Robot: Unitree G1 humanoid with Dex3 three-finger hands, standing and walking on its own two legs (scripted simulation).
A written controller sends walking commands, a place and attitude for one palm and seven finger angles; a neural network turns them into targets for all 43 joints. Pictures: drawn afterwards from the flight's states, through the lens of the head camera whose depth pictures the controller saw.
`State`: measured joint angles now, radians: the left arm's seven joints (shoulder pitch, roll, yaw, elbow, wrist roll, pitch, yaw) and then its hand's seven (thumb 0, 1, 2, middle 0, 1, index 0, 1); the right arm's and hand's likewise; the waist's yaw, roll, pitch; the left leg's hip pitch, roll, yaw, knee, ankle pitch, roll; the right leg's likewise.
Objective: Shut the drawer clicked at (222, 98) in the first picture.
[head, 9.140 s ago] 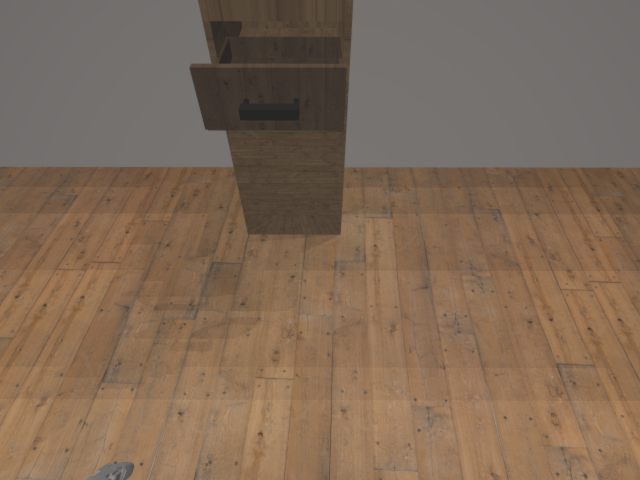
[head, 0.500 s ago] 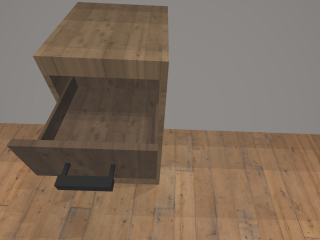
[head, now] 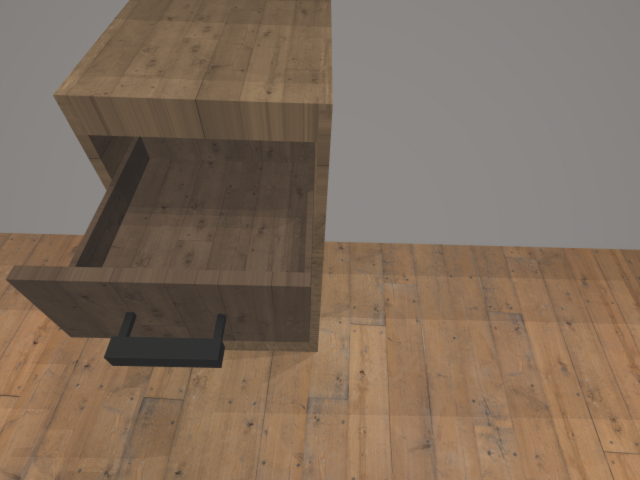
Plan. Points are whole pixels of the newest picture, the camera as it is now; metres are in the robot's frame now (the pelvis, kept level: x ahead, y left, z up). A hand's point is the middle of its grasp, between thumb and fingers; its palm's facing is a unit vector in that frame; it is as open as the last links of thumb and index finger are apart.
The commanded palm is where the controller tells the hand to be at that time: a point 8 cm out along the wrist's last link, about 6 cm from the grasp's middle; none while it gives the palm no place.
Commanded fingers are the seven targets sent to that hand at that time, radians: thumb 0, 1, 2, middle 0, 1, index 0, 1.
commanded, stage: come to a stop and stand still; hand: left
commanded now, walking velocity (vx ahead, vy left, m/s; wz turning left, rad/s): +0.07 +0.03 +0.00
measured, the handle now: (171, 336) +0.28 +0.22 +0.00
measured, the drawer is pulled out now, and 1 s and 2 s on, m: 0.27 0.27 0.26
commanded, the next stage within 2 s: look again from close up in 0.90 s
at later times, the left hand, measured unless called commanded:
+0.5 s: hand out of the picture -0.02 +0.17 -0.18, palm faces +0.00 -0.98 -0.20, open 7.4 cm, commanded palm none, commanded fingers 0.00 0.90 0.90 -0.20 -0.30 -0.20 -0.30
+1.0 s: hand out of the picture +0.04 +0.19 -0.17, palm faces +0.02 -0.97 -0.24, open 7.4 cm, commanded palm none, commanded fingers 0.00 0.90 0.90 -0.20 -0.30 -0.20 -0.30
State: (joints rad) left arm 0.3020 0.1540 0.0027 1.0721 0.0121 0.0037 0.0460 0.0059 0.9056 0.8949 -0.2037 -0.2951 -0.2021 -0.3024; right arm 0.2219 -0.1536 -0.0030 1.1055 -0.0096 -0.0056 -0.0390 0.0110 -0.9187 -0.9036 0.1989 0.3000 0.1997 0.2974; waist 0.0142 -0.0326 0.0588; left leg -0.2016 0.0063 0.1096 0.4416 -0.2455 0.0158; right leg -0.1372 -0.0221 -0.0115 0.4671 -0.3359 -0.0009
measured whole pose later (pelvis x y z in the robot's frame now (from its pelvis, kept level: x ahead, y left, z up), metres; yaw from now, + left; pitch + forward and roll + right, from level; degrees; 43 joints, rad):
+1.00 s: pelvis +0.01 +0.00 -0.01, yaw +0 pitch -1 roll +1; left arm 0.27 0.17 -0.01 1.03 0.01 0.00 0.05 0.01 0.91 0.89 -0.20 -0.30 -0.20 -0.30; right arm 0.21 -0.19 0.00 1.06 -0.02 0.00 -0.02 0.01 -0.91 -0.90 0.20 0.30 0.20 0.30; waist 0.00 0.01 0.02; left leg -0.19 0.01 0.11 0.52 -0.31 0.02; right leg -0.11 -0.02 -0.01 0.52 -0.39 0.00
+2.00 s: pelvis -0.05 -0.02 -0.05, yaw +3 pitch +8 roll +0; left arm 0.59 0.15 0.04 0.04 -0.17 -0.52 -0.17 0.02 0.91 0.89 -0.44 -0.55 -0.37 -0.53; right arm 0.17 -0.26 -0.07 0.57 -0.01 -0.28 -0.01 0.01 -0.91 -0.90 0.20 0.30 0.20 0.30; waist 0.03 -0.04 -0.12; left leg -0.69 0.04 0.03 0.92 -0.37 -0.01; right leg -0.60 -0.01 -0.08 0.95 -0.50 -0.04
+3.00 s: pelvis -0.04 +0.00 -0.04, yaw +4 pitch +3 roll -2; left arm 0.70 0.21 0.06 -0.47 -0.23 -0.17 -0.19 0.02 0.90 0.90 -1.37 -1.56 -1.37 -1.57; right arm 0.20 -0.19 0.06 0.50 0.04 -0.26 -0.04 0.02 -0.90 -0.90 0.20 0.30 0.20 0.30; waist 0.05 0.06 -0.11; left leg -0.53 0.02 0.01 0.84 -0.37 0.02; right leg -0.39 -0.01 -0.10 0.80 -0.46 -0.01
